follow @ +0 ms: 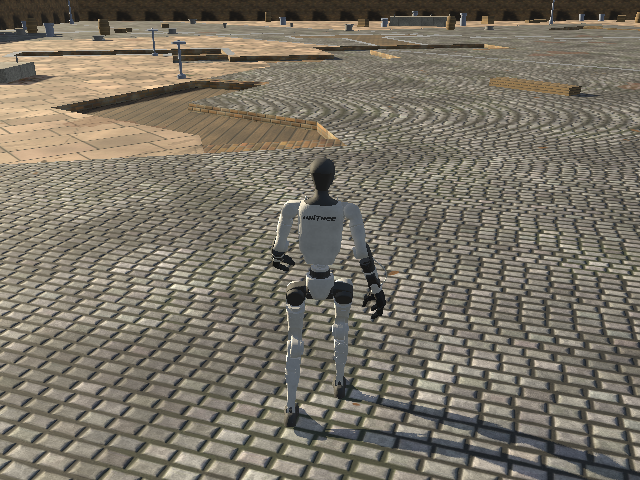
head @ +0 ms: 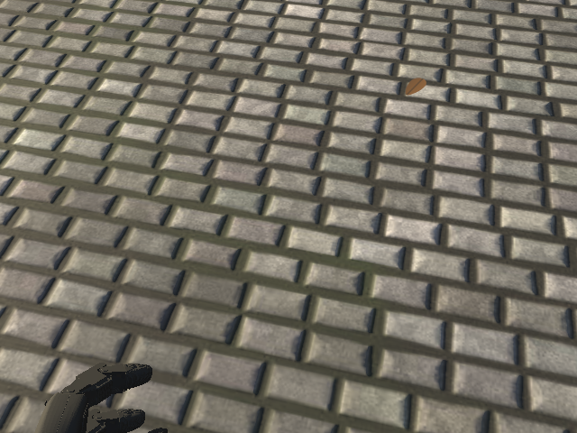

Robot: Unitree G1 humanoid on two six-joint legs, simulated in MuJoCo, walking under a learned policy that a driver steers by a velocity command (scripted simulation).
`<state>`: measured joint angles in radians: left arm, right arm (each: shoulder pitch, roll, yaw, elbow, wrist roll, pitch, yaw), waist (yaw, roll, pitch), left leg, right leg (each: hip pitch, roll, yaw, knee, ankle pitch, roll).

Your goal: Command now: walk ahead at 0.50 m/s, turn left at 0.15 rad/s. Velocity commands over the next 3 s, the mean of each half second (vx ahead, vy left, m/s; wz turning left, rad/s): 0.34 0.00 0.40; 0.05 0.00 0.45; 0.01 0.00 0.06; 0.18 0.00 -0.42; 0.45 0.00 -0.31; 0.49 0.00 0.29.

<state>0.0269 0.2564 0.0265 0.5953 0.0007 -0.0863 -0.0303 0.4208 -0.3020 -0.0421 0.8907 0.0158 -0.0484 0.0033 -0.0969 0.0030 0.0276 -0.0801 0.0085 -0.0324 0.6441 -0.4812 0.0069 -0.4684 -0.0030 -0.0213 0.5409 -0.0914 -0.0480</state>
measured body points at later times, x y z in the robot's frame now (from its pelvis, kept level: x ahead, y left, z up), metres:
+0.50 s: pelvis +0.22 +0.03 -0.01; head +0.27 +0.05 +0.44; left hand +0.25 +0.33 -0.13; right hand +0.47 -0.18 -0.09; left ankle +0.32 +0.13 -0.73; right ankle +0.11 -0.12 -0.67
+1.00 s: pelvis +0.30 +0.00 +0.01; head +0.33 +0.00 +0.46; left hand +0.28 +0.30 -0.09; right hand +0.58 -0.16 -0.09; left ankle +0.29 +0.12 -0.70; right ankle +0.38 -0.10 -0.72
